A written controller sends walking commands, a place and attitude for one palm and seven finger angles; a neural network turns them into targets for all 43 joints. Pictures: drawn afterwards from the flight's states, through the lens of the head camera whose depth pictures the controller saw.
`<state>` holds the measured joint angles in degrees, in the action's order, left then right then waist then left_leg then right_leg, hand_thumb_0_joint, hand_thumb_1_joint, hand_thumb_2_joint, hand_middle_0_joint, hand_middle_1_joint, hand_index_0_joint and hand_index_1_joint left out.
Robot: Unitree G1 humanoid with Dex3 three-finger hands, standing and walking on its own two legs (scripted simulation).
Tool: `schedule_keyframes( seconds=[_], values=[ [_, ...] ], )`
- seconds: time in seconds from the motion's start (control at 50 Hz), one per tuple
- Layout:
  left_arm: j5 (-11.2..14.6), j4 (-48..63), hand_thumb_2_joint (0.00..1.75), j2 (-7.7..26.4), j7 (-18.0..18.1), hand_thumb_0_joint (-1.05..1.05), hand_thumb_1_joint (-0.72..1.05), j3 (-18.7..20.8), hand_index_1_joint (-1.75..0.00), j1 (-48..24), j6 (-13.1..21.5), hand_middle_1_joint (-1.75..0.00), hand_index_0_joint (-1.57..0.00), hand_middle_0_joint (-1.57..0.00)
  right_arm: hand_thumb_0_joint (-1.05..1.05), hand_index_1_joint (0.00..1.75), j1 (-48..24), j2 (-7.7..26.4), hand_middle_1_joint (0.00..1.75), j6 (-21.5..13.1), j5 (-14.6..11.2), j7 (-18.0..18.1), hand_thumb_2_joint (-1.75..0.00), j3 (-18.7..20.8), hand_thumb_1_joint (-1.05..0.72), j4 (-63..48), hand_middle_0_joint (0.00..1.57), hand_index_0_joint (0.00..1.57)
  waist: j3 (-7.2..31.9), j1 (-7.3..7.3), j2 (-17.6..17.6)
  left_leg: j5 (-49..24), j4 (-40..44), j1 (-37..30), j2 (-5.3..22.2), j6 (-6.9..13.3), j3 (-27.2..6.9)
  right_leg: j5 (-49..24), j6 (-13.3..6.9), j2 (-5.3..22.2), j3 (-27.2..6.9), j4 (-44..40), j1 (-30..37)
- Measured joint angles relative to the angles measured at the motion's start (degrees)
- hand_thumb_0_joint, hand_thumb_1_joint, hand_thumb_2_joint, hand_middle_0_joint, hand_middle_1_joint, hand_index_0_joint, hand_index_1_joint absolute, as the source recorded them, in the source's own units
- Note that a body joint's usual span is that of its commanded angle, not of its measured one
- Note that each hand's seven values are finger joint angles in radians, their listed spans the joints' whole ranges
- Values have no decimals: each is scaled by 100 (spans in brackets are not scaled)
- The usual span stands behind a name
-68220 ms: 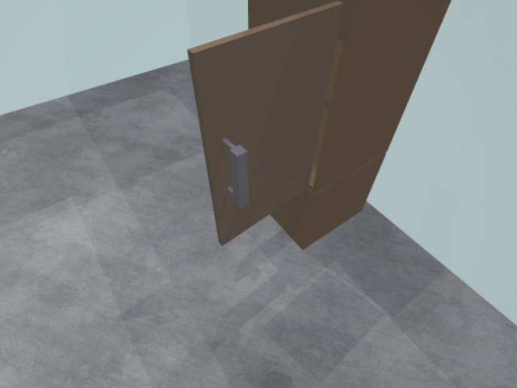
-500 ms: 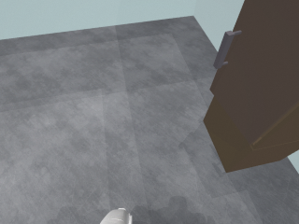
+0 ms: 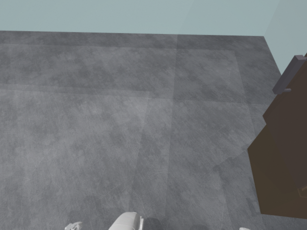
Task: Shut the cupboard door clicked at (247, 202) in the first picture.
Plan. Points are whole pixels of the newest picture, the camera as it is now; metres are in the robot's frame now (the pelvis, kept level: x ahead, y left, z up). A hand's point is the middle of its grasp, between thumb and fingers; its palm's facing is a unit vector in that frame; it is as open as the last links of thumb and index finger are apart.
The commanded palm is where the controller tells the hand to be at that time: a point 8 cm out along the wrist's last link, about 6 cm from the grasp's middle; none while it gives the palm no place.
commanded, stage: walk to a spot facing it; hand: left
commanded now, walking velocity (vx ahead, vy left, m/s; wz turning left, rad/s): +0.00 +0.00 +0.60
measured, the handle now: (293, 76) +0.66 -0.50 -0.03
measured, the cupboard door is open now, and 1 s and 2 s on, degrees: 8 8 8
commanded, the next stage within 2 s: turn to face it in 1.38 s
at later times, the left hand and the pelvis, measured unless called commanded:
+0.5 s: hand out of the picture +0.08 +0.25 -0.14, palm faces +0.27 -0.94 -0.23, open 7.4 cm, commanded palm none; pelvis +0.05 +0.02 +0.01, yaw +16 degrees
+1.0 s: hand out of the picture +0.07 +0.21 -0.17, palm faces +0.64 -0.74 -0.20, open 7.3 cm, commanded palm none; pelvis +0.21 +0.07 +0.00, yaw +37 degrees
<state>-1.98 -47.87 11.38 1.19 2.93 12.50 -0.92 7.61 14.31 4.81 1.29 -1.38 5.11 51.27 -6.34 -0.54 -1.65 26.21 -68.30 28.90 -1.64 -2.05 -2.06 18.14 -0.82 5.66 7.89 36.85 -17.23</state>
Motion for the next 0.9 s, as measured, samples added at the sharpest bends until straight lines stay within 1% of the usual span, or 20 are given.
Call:
schedule_keyframes(
  seconds=[0.04,0.08,0.12,0.2,0.22,0.24,0.26,0.28,0.32,0.36,0.42,0.5,0.56,0.6,0.62,0.66,0.7,0.74,0.8,0.9],
  values=[
    [-7,-52,89,-33,11,0,91,-12,-30,22,-26,-30,-20,-20,1,29,50,-39,30,15,-9,-35,-90,-4,-91,8,20,20,13,-61,80,-63,121,-72,100,-40,176,-76,10,85,152,-184,111],
    [-11,-83,89,-46,7,0,91,-15,-30,22,-31,-30,-20,-20,1,29,108,-95,30,19,-18,-53,-90,-27,-91,27,20,20,15,-79,185,6,633,-279,186,-61,331,-117,27,178,309,-295,180],
    [-17,-99,89,-44,-9,0,91,-13,-30,12,-16,-30,-20,-20,1,29,150,-150,30,14,-30,-62,-90,-60,-91,52,20,20,-5,-52,279,115,1257,-537,241,-49,449,-119,58,266,468,-318,209],
    [5,-166,89,34,-71,0,91,38,-30,86,1,-30,-20,-20,1,29,262,-251,30,-74,-31,-65,-90,-149,-91,55,20,20,47,27,452,20,2751,-1183,273,74,669,54,181,472,761,-39,131],
    [30,-182,89,61,-98,0,91,57,-30,154,-19,-30,-20,-20,1,29,326,-246,30,-132,-20,-74,-90,-169,-91,21,20,20,127,26,451,-203,3203,-1323,267,193,621,230,220,518,819,192,23],
    [49,-220,89,102,-122,0,91,89,-30,189,-70,-30,-20,-20,1,29,354,-263,30,-194,7,-68,-90,-178,-90,12,20,20,152,35,478,-622,3202,-1258,243,287,588,672,289,515,703,583,-142],
    [41,-284,89,156,-137,0,91,114,-30,212,-139,-30,-20,-20,1,29,373,-299,30,-254,29,-55,-90,-197,-90,27,20,20,155,49,524,-657,3075,-1219,219,344,589,999,310,448,442,1056,-345],
    [26,-367,89,204,-152,0,91,142,-30,219,-199,-30,-20,-20,1,29,424,-337,30,-313,42,-33,-90,-223,-90,34,20,20,169,44,556,-593,3051,-1241,196,374,580,1093,309,357,189,1506,-549],
    [17,-504,89,273,-194,0,91,184,-30,193,-241,-30,-20,-20,1,29,594,-399,30,-415,48,31,-90,-271,-90,53,20,20,213,13,564,-552,3264,-1384,150,384,511,842,319,210,-156,2176,-911],
    [29,-548,89,309,-240,1,91,198,-30,137,-206,-30,-20,-20,1,29,766,-431,30,-482,40,87,-90,-313,-90,116,20,20,227,-13,518,-678,3622,-1588,111,368,414,481,360,133,-349,2457,-1168],
    [54,-495,89,319,-287,1,91,188,-30,13,-128,-30,-20,-20,1,29,1000,-439,30,-541,21,128,-90,-348,-90,265,20,20,231,-50,400,-866,4103,-1879,78,379,241,122,422,77,-507,2236,-1351],
    [74,-364,89,296,-321,1,91,164,-30,-222,-58,-30,-20,-19,1,29,1240,-424,30,-549,22,123,-90,-333,-90,473,21,20,236,-117,277,-914,4452,-2156,50,332,16,-137,468,35,-591,1318,-1308],
    [83,-257,89,259,-342,1,91,141,-30,-379,10,-30,-20,-19,1,30,1343,-384,30,-520,34,113,-90,-293,-90,598,21,20,231,-175,191,-735,4386,-2266,60,243,-135,-234,459,-79,-552,479,-1025],
    [76,-158,89,246,-356,1,91,111,-30,-416,125,-30,-20,-19,1,30,1434,-351,30,-493,12,106,-90,-261,-90,650,21,20,259,-209,144,-414,3981,-2195,57,196,-285,-317,407,-185,-481,-235,-590],
    [51,-102,89,253,-347,0,91,94,-30,-431,225,-30,-20,-19,1,30,1473,-346,30,-484,-17,100,-90,-240,-90,672,21,20,287,-203,180,-139,3411,-1979,13,248,-279,-377,276,-151,-477,-427,-472],
    [43,-88,89,106,-274,0,91,55,-30,-492,326,-30,-20,-20,1,29,1327,-239,30,-405,-12,86,-90,-168,-90,752,21,20,175,-194,20,274,1763,-1359,28,347,-285,-352,96,-137,-235,-123,-416],
    [31,-122,89,-16,-207,0,91,23,-30,-389,355,-30,-20,-20,1,29,1141,-154,30,-363,20,53,-90,-106,-90,762,20,20,166,-180,1,22,472,-721,67,369,-81,-267,56,-64,-51,-191,-193],
    [18,-242,89,-116,-153,0,91,13,-30,-230,349,-30,-20,-20,1,29,947,-92,30,-346,36,4,-90,-58,-90,688,20,20,208,-198,17,-421,-60,-222,225,315,135,-279,81,-8,144,-489,106],
    [8,-457,89,-203,-116,0,91,14,-30,28,370,-30,-20,-20,1,29,661,-59,30,-335,29,-60,-90,-19,-91,504,20,20,253,-202,93,-862,83,249,455,217,336,-308,111,50,458,-965,550],
    [3,-731,89,-87,-93,0,93,70,-30,422,432,-30,-20,-20,1,29,146,-56,30,-343,32,-146,-90,-30,-91,227,20,19,157,-25,222,-1173,1349,456,647,192,525,-169,224,102,950,-1391,1153]
  ],
)
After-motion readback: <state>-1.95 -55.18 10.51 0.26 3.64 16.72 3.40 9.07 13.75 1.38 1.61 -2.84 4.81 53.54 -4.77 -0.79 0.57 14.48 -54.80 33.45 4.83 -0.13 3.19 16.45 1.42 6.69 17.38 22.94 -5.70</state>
